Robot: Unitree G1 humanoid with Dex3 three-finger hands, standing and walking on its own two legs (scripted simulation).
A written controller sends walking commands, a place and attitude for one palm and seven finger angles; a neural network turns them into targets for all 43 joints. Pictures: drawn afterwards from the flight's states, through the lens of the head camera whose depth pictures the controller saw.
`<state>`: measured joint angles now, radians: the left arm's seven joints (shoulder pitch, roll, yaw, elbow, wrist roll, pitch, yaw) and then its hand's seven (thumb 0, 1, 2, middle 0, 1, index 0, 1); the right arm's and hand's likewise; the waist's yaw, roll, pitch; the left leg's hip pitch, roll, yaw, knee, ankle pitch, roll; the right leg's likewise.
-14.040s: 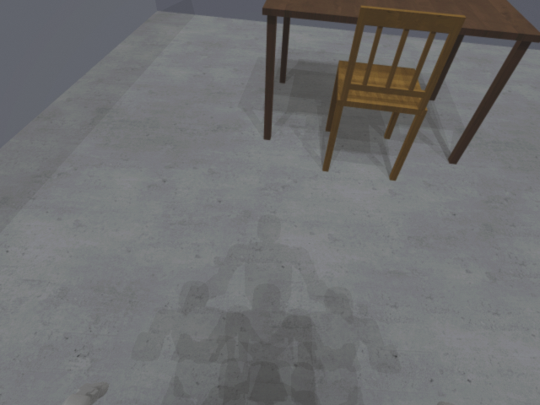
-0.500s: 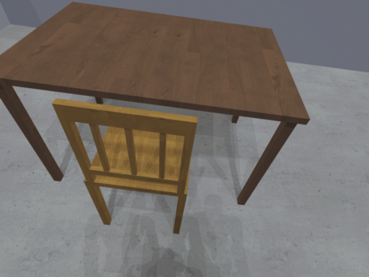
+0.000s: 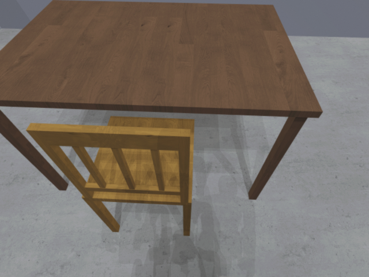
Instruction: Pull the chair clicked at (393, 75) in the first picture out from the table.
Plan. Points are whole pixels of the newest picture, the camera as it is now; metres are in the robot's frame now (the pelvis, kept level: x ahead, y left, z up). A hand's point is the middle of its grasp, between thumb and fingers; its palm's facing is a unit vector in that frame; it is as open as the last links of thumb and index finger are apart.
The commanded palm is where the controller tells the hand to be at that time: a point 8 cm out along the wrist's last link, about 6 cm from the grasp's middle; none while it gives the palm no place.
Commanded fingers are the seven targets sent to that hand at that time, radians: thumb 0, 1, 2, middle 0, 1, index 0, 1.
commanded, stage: come to a stop and stand still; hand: left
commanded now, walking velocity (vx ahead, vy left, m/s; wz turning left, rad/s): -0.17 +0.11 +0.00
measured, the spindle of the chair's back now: (124, 168) +0.42 +0.19 -0.11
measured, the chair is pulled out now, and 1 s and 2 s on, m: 0.00 0.00 0.00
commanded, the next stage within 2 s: look again from close up in 1.22 s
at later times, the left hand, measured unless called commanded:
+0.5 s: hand out of the picture -0.07 +0.22 -0.17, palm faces +0.00 -0.99 -0.16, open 7.3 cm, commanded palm none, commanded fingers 0.00 0.90 0.90 -0.20 -0.30 -0.20 -0.30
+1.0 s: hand out of the picture -0.08 +0.12 -0.16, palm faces +0.01 -0.99 -0.13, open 7.3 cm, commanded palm none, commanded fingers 0.00 0.90 0.90 -0.20 -0.30 -0.20 -0.30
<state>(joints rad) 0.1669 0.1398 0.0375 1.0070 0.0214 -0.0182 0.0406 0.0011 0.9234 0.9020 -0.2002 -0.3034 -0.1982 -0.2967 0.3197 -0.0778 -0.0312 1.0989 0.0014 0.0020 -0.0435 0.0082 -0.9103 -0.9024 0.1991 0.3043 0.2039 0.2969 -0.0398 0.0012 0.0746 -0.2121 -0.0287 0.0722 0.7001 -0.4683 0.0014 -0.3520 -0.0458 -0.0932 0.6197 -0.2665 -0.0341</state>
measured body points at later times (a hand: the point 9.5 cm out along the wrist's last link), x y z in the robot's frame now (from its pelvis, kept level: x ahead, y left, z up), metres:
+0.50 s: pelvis -0.05 +0.04 +0.02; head -0.04 +0.06 +0.47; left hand -0.06 +0.27 -0.15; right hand -0.05 -0.19 -0.13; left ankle -0.04 +0.12 -0.73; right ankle -0.11 -0.09 -0.69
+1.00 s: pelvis -0.06 -0.02 +0.01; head -0.06 -0.02 +0.46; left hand -0.08 +0.17 -0.15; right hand -0.09 -0.22 -0.15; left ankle -0.04 +0.12 -0.73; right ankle -0.11 -0.10 -0.73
